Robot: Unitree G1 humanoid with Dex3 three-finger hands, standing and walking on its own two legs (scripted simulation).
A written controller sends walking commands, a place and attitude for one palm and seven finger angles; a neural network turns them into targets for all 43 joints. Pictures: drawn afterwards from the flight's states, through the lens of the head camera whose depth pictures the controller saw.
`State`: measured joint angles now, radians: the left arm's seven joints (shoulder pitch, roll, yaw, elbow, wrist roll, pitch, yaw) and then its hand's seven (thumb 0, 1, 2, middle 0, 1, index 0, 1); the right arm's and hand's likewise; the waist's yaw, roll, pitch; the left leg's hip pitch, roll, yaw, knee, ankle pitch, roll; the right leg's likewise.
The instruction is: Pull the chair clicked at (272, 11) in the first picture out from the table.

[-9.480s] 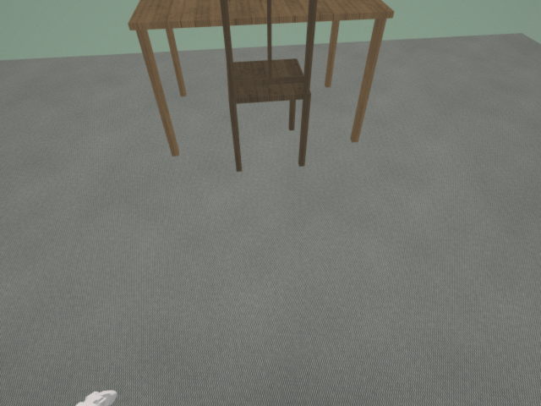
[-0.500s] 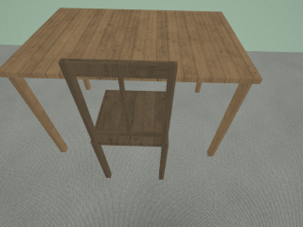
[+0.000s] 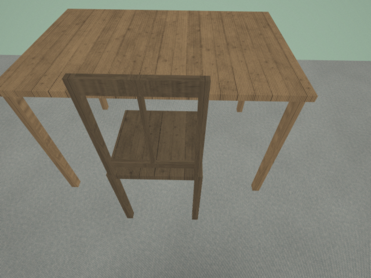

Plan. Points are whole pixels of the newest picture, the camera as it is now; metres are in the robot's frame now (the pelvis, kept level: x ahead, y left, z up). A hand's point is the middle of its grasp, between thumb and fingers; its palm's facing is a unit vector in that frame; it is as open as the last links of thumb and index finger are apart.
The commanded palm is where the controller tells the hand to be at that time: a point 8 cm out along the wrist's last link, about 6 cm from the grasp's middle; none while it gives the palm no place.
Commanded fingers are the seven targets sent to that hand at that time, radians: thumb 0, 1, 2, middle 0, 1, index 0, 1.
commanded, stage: shuffle to correct the standing spot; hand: left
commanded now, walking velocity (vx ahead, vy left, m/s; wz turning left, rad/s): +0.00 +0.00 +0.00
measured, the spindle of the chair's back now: (147, 133) +0.55 +0.16 -0.07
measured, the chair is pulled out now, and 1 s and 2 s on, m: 0.00 0.00 0.00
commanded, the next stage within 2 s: come to a stop and stand still in 0.52 s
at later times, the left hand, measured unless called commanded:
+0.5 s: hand out of the picture +0.01 +0.14 -0.18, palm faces +0.09 -0.98 -0.16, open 7.4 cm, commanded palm none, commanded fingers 0.00 0.90 0.90 -0.20 -0.30 -0.20 -0.30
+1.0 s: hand (129, 260) +0.20 +0.16 -0.18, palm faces +0.07 -0.96 -0.28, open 7.3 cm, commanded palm none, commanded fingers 0.00 0.90 0.90 -0.20 -0.30 -0.20 -0.30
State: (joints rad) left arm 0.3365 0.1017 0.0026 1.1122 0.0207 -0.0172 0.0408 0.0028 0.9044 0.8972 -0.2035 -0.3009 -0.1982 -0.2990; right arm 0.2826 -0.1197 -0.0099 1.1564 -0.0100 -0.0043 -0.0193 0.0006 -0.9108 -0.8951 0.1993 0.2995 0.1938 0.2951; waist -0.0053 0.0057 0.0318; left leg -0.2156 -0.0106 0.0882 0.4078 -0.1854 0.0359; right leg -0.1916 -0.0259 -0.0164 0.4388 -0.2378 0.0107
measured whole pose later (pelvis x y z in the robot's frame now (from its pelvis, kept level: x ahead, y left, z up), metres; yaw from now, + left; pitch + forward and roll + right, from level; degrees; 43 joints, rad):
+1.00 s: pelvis +0.15 -0.04 -0.02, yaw +2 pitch -1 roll +0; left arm 0.20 0.17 0.06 1.01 0.03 -0.01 0.04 0.01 0.92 0.90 -0.20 -0.30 -0.20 -0.30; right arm 0.28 -0.16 -0.05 1.11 0.00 0.04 -0.05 0.00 -0.91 -0.89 0.20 0.30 0.20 0.30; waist -0.02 0.04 0.11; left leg -0.28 0.01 0.00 1.01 -0.61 -0.02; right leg -0.37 -0.05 -0.06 0.64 -0.25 0.00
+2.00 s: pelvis +0.05 +0.04 +0.00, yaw +0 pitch +0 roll +0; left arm 0.36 0.10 0.00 1.04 0.03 0.02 0.03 0.00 0.90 0.90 -0.20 -0.30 -0.20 -0.30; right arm 0.28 -0.18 -0.02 1.03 -0.02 0.03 -0.01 0.00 -0.91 -0.89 0.20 0.30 0.19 0.30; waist -0.01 0.05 0.01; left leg -0.32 -0.07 0.12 0.41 -0.15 0.05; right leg -0.18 0.02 -0.03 0.48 -0.31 -0.04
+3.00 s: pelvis +0.11 +0.03 +0.00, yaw -1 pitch +0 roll +1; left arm 0.32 0.13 -0.03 1.10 0.01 -0.01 0.05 0.00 0.91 0.90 -0.20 -0.30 -0.20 -0.30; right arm 0.25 -0.16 0.02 1.14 -0.01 -0.02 -0.03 0.00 -0.92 -0.89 0.20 0.30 0.19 0.30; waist 0.00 -0.01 0.02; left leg -0.21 -0.07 0.12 0.37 -0.17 0.09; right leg -0.04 0.03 -0.01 0.38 -0.34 -0.04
